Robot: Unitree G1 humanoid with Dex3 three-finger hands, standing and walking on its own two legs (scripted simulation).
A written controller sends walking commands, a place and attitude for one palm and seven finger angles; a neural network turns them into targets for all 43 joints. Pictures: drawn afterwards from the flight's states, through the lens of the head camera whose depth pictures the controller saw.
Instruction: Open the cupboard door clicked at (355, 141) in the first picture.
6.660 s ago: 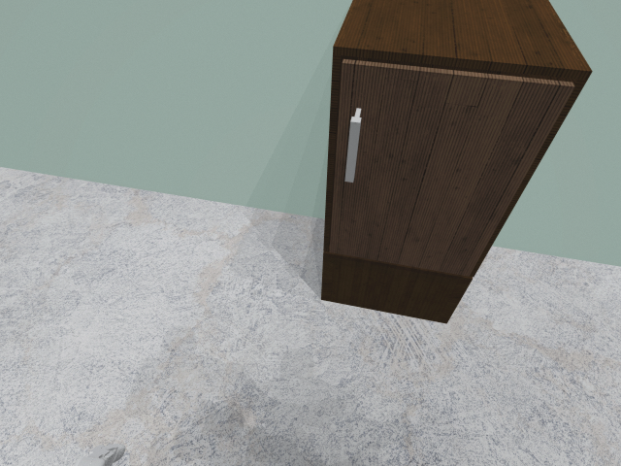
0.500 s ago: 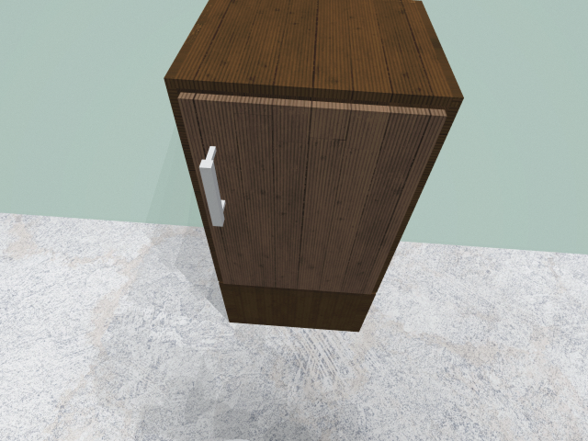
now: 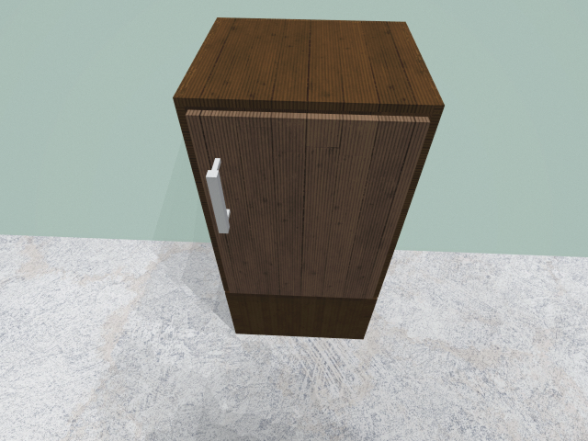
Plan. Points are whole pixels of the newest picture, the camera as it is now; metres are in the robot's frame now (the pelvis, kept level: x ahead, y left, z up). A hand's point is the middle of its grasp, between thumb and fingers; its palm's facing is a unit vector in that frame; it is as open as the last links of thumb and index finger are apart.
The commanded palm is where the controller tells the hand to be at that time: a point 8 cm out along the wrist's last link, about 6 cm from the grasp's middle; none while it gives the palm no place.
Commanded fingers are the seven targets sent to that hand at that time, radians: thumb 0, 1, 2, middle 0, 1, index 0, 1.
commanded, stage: come to a stop and stand still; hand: left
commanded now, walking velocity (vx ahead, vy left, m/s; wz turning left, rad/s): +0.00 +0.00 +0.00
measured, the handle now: (220, 197) +0.56 +0.19 -0.03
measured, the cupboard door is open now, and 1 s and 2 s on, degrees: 0 0 0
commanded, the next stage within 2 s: look again from close up in 0.18 s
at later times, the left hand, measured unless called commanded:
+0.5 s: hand out of the picture -0.01 +0.17 -0.18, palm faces +0.02 -0.98 -0.20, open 7.4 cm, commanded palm none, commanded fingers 0.00 0.90 0.90 -0.20 -0.30 -0.20 -0.30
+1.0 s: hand out of the picture +0.13 +0.19 -0.09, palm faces +0.25 -0.96 -0.16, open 7.4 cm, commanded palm +0.11 +0.23 -0.07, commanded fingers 0.00 0.74 0.83 -0.21 -0.41 -0.21 -0.41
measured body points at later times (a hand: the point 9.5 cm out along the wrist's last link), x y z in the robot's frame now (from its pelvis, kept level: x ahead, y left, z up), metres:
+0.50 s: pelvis -0.01 +0.00 -0.01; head -0.01 -0.01 +0.44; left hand -0.01 +0.22 -0.17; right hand -0.04 -0.20 -0.18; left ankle +0.05 +0.07 -0.74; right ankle -0.02 -0.12 -0.74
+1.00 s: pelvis +0.01 +0.00 -0.01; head +0.01 +0.01 +0.44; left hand +0.12 +0.24 -0.08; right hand +0.09 -0.25 -0.13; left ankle +0.05 +0.08 -0.74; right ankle -0.01 -0.11 -0.74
